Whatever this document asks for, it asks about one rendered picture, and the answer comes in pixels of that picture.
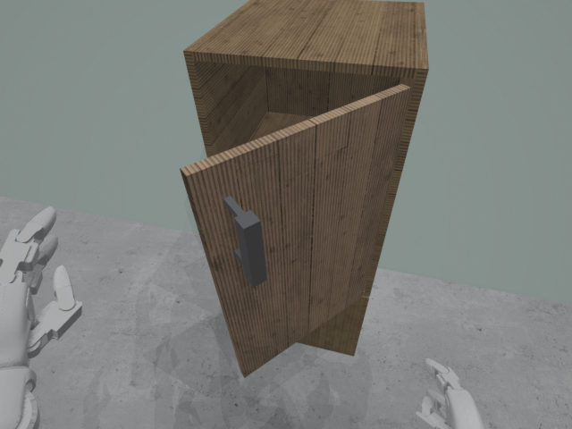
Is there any robot right hand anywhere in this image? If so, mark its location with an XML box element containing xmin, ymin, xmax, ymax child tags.
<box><xmin>416</xmin><ymin>358</ymin><xmax>484</xmax><ymax>429</ymax></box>

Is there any robot left hand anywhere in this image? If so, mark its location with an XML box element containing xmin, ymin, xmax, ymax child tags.
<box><xmin>0</xmin><ymin>206</ymin><xmax>82</xmax><ymax>368</ymax></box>

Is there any handle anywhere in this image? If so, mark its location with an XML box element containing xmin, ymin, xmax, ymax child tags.
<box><xmin>223</xmin><ymin>196</ymin><xmax>267</xmax><ymax>288</ymax></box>

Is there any cupboard door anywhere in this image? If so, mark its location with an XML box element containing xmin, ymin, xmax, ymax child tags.
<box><xmin>180</xmin><ymin>84</ymin><xmax>411</xmax><ymax>378</ymax></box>

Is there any robot left forearm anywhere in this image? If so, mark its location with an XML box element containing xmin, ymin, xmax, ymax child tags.
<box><xmin>0</xmin><ymin>366</ymin><xmax>40</xmax><ymax>429</ymax></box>

